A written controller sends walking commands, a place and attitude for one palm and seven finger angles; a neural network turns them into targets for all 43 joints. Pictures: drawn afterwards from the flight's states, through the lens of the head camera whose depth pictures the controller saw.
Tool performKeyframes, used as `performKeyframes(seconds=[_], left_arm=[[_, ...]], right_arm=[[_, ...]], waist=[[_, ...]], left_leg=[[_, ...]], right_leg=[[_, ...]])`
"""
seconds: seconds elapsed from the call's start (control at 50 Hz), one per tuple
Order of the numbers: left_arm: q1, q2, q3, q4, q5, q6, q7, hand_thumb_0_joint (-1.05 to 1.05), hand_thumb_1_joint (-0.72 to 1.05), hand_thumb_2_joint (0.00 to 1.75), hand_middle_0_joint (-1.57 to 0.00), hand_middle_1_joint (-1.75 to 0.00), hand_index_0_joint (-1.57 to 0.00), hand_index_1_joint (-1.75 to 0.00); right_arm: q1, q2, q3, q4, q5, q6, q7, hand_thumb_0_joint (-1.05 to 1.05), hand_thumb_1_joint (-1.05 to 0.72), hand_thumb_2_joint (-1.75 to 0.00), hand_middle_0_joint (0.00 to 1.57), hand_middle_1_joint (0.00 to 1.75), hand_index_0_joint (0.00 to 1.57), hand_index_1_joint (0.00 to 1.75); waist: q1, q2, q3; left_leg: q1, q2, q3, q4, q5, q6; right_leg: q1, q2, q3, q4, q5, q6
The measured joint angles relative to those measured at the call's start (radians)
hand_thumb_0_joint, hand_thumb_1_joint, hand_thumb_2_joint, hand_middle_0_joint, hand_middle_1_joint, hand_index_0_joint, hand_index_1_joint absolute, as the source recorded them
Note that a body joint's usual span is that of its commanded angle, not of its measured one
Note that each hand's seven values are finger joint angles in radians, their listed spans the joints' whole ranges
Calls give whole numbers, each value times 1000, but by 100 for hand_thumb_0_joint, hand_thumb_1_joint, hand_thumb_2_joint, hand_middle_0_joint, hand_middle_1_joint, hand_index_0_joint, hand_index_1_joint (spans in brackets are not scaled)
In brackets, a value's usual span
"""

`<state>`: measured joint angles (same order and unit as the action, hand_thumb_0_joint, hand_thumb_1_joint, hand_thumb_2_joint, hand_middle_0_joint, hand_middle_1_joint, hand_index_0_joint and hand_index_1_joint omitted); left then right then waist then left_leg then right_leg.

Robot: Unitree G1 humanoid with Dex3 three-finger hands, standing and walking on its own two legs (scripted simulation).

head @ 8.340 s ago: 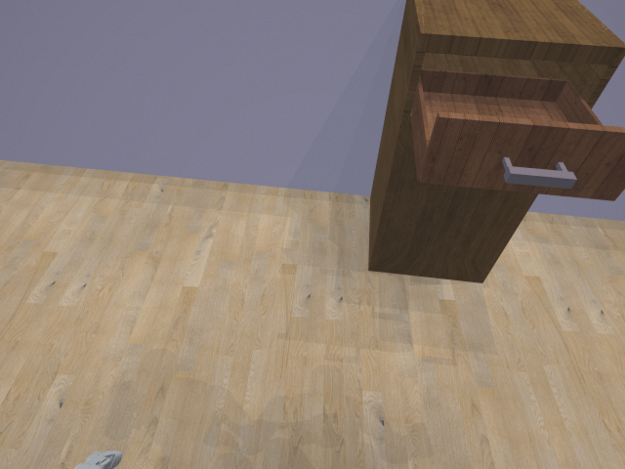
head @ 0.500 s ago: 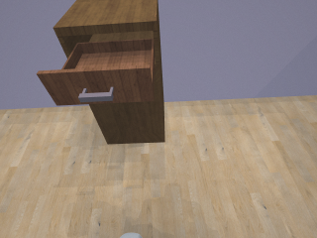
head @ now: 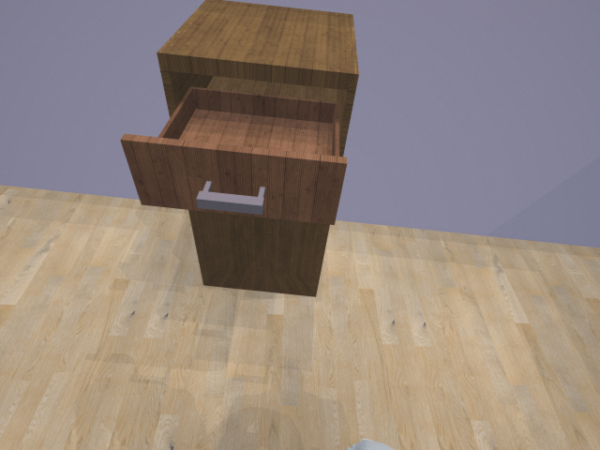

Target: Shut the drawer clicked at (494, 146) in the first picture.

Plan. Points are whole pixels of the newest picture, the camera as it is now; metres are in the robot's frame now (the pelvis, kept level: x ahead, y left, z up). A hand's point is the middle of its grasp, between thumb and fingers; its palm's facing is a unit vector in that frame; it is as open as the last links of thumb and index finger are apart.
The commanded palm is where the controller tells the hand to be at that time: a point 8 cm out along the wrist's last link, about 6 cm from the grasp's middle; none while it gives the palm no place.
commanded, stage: take the last steps up to it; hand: left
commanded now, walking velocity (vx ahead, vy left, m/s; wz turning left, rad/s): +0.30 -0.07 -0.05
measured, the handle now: (233, 195) +0.54 +0.17 +0.01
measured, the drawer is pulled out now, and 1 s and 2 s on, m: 0.28 0.28 0.28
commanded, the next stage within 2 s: come to a stop and stand still in 0.48 s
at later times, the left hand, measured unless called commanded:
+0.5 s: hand (244, 394) +0.25 +0.10 -0.17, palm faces +0.04 -0.97 -0.23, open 7.2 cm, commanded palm none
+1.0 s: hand (230, 441) +0.18 +0.12 -0.19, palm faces +0.05 -0.98 -0.20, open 7.4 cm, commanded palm none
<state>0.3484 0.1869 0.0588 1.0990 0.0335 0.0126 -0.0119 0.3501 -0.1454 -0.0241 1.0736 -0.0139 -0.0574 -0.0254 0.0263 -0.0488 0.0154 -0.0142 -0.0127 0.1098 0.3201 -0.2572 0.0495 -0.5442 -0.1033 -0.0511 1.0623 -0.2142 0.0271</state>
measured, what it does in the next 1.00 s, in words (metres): walks ahead: right foot, then left foot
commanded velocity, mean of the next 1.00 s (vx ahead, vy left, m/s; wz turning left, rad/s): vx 0.05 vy -0.04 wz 0.01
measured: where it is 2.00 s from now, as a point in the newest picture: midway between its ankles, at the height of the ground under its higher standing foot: outside the picture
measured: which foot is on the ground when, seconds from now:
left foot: down 0.00-0.30, up 0.32-0.70, down 0.72-1.00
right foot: up 0.00-0.28, down 0.30-0.84, up 0.86-1.00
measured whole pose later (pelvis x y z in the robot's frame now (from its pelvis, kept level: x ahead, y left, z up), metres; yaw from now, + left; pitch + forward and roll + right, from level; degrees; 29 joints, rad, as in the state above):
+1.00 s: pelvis +0.20 -0.06 -0.01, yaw -2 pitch -1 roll +1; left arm 0.30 0.15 0.04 1.08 0.03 0.04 0.03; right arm 0.10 -0.13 -0.03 1.02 -0.02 0.00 -0.04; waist 0.04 -0.03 0.08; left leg -0.29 0.03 0.12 0.46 -0.15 0.02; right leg -0.31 -0.04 -0.04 0.79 -0.47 0.02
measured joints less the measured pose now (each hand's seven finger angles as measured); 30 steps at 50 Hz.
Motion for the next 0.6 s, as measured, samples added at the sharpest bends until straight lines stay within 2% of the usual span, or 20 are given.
performKeyframes(seconds=[0.06, 0.14, 0.26, 0.3, 0.34, 0.38, 0.42, 0.46, 0.5, 0.6], left_arm=[[-55, -1, 4, -23, -2, 2, 0, 1, 91, 90, -20, -29, -19, -30], [-129, -4, 5, -47, -5, 5, -3, 1, 91, 90, -20, -29, -19, -30], [-232, -10, 1, -86, -10, -13, -5, 1, 91, 90, -20, -29, -19, -30], [-247, -3, -4, -103, -7, -43, -5, 1, 91, 90, -20, -29, -19, -30], [-262, -11, -3, -109, -10, -75, 5, 0, 90, 90, -20, -29, -20, -30], [-255, -25, -11, -107, -16, -80, 10, 0, 91, 90, -20, -29, -20, -30], [-232, -39, -16, -96, -16, -73, 20, 0, 90, 90, -20, -29, -20, -30], [-201, -51, -10, -84, -20, -71, 35, 0, 91, 90, -20, -30, -20, -30], [-176, -40, -1, -76, -18, -72, 47, -2, 94, 90, -20, -30, -20, -30], [-113, -24, -12, -40, -9, -61, 36, -2, 94, 90, -20, -30, -20, -30]], right_arm=[[50, 18, 4, 30, 0, -1, -2, 0, -93, -90, 20, 30, 20, 30], [103, 39, 6, 58, -6, -3, -3, 0, -92, -90, 20, 30, 20, 30], [150, 46, 0, 91, -19, 4, 0, 0, -91, -90, 20, 30, 20, 30], [171, 50, -1, 104, -13, 10, 5, 0, -91, -90, 20, 30, 20, 30], [150, 44, -4, 112, -1, 24, 9, 0, -91, -90, 20, 30, 20, 30], [114, 29, -12, 103, 2, 39, 10, 0, -91, -90, 20, 30, 20, 30], [70, 11, -20, 79, -4, 48, 11, 1, -91, -90, 20, 30, 20, 30], [23, -4, -25, 46, -10, 52, 11, 1, -91, -90, 20, 30, 20, 30], [-19, -12, -29, 13, -14, 52, 12, 0, -91, -90, 20, 30, 20, 30], [-108, -25, -32, -37, -15, 50, 19, 0, -92, -90, 20, 30, 20, 30]], waist=[[-11, -3, 5], [-40, 6, 19], [-93, 49, 55], [-95, 49, 57], [-86, 66, 75], [-82, 80, 80], [-76, 86, 71], [-73, 88, 55], [-66, 86, 37], [-39, 79, 6]], left_leg=[[36, -8, 4, -31, -8, -3], [75, -4, 7, -48, -36, -18], [109, 42, 14, 14, -136, -67], [70, 62, 9, 155, -207, -77], [-63, 79, -38, 490, -256, -59], [-202, 74, -78, 767, -245, -45], [-315, 82, -78, 882, -182, -42], [-399, 97, -70, 869, -130, -51], [-450, 110, -62, 793, -96, -62], [-460, 120, -43, 565, -46, -83]], right_leg=[[-43, -9, 6, -19, 41, 9], [-50, -15, -10, -120, 52, 5], [51, 23, -54, -379, 3, -39], [134, 38, -68, -487, 64, -65], [131, 53, -83, -431, 60, -87], [162, 65, -97, -427, 8, -95], [208, 75, -104, -477, 4, -91], [248, 84, -110, -537, 22, -90], [280, 92, -115, -587, 34, -95], [340, 109, -119, -656, 36, -93]])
